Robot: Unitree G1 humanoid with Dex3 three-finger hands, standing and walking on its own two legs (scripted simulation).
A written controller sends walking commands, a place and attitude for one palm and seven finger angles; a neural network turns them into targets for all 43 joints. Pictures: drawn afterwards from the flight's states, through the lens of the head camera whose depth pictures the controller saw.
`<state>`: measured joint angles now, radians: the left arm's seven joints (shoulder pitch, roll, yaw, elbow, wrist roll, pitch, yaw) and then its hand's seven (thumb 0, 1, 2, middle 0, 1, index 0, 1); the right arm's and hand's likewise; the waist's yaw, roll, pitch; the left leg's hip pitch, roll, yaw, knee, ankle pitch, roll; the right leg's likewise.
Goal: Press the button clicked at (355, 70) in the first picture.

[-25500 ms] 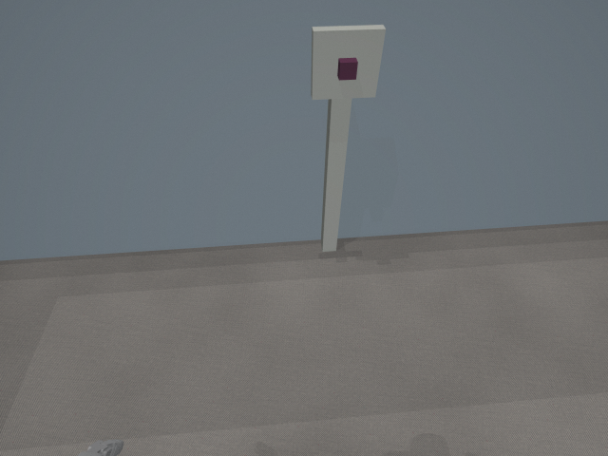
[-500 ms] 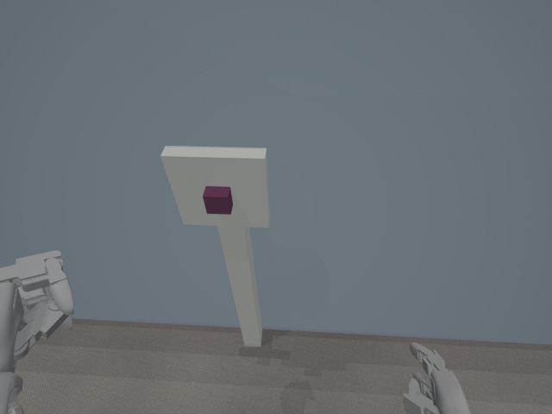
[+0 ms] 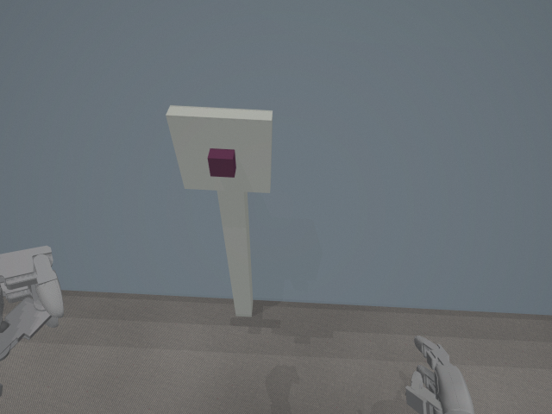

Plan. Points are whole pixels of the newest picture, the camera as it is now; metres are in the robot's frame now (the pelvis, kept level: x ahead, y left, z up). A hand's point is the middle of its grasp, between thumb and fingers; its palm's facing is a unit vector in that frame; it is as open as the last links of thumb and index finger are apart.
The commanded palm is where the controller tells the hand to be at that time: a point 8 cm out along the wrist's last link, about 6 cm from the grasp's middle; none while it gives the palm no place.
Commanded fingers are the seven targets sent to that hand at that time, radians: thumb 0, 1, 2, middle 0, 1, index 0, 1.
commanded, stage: step back with the hand held close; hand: left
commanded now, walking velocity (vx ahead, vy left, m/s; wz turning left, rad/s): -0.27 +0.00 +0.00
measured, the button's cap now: (222, 161) +0.53 +0.14 +0.05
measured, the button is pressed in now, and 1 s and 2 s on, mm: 0 0 0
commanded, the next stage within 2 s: stop stepping back and stand still in 0.74 s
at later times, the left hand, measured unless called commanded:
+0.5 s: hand (26, 365) +0.13 +0.23 +0.17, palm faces +0.37 -0.81 -0.45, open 3.1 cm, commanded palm +0.06 +0.28 +0.19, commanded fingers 0.00 0.90 0.90 -1.30 -1.50 -1.30 -1.50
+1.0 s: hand out of the picture +0.01 +0.20 +0.18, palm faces +0.27 -0.82 -0.50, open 3.1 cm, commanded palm -0.05 +0.25 +0.19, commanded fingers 0.00 0.90 0.90 -1.30 -1.50 -1.30 -1.50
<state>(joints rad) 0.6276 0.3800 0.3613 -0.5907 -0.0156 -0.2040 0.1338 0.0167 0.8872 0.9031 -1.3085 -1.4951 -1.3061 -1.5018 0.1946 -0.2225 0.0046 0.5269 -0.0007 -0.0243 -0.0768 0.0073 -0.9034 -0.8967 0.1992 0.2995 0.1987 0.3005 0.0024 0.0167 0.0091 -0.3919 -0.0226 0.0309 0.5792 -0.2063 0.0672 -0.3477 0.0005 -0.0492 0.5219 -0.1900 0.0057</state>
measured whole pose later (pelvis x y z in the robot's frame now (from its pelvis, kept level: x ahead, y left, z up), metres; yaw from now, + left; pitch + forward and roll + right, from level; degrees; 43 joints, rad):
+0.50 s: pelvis -0.05 -0.01 -0.01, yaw +3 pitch +1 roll -2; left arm 0.60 0.40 0.37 -0.64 -0.01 -0.26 0.14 0.02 0.89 0.90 -1.31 -1.50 -1.31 -1.50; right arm 0.18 -0.20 -0.02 0.59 -0.02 -0.05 -0.05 0.01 -0.90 -0.90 0.20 0.30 0.20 0.30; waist -0.01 -0.02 0.02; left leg -0.54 -0.03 -0.02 0.82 -0.36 0.01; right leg -0.41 0.04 0.02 0.59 -0.21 -0.01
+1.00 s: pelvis -0.18 -0.03 +0.01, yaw -1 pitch +3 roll -1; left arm 0.68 0.45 0.38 -0.65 -0.05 -0.21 0.12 0.02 0.89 0.90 -1.31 -1.49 -1.31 -1.50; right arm 0.19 -0.17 0.02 0.62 -0.01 -0.08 -0.04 0.01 -0.90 -0.90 0.20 0.30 0.20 0.30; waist 0.00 -0.02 -0.03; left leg -0.57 0.01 -0.01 0.79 -0.27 -0.02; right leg -0.22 0.02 -0.03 0.48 -0.31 -0.02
